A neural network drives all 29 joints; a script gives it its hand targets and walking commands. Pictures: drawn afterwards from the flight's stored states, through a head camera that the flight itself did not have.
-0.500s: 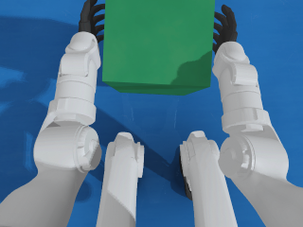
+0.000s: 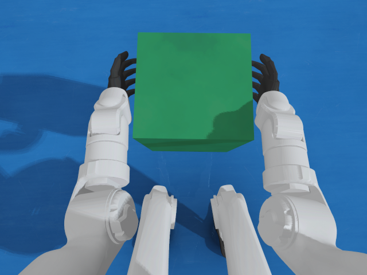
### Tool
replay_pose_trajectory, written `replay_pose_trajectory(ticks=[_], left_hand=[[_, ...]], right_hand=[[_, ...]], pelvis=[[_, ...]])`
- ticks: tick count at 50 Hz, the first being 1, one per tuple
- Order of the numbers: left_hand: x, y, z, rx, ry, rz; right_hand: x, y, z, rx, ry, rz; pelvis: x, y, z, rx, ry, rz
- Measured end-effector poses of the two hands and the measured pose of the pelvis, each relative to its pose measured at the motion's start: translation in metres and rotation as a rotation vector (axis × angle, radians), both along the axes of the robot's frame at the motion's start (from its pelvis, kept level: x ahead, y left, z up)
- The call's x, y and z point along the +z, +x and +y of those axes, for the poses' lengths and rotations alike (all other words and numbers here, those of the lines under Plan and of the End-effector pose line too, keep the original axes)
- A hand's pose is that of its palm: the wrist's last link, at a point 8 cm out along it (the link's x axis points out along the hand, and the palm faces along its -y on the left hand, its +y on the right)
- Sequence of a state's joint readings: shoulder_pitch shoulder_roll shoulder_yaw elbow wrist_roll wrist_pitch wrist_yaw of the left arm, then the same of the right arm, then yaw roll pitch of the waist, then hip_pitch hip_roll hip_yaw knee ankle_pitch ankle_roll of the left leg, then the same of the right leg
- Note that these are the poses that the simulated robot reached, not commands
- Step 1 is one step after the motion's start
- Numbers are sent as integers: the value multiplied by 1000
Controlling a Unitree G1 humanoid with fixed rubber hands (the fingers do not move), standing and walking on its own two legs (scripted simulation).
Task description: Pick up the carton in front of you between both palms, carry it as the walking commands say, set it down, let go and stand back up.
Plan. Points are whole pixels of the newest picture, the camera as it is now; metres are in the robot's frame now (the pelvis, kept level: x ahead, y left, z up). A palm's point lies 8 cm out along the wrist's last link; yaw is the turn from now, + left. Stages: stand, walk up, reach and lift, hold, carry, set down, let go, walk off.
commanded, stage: reach and lift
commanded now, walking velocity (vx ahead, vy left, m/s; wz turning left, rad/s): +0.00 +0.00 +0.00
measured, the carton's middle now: (191, 104) +0.49 +0.01 -0.12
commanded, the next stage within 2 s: none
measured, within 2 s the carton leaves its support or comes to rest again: neither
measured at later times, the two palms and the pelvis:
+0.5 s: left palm (85, 79) +0.43 +0.15 +0.11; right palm (320, 80) +0.43 -0.15 +0.11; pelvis +0.05 +0.00 +0.14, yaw +1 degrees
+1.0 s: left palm out of the picture +0.38 +0.15 +0.25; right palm out of the picture +0.39 -0.15 +0.25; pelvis +0.09 +0.00 +0.24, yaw +1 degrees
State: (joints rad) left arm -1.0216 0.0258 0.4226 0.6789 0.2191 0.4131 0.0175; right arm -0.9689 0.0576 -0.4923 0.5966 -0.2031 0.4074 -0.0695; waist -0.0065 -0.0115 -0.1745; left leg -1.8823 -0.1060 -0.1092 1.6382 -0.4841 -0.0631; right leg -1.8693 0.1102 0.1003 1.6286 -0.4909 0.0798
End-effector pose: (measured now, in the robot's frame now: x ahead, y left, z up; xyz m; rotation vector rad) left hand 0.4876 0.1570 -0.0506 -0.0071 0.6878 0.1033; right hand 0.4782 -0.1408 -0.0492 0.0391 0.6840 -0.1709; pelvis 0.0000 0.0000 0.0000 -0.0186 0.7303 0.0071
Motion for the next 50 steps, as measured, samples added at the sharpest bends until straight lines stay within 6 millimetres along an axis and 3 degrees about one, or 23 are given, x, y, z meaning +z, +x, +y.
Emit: replay_pose_trajectory(ticks=[34,43,50], left_hand=[[213,-74,-5,41,-8,4],[266,-92,-6,47,-3,-7],[303,-105,-8,39,21,-25]], right_hand=[[213,-66,-6,22,5,4],[265,-81,-7,33,1,-8],[302,-91,-9,62,-25,-25]], pelvis=[[187,71,-3,8,18,-386],[224,89,-4,8,22,-548],[240,94,-4,7,25,-677]])
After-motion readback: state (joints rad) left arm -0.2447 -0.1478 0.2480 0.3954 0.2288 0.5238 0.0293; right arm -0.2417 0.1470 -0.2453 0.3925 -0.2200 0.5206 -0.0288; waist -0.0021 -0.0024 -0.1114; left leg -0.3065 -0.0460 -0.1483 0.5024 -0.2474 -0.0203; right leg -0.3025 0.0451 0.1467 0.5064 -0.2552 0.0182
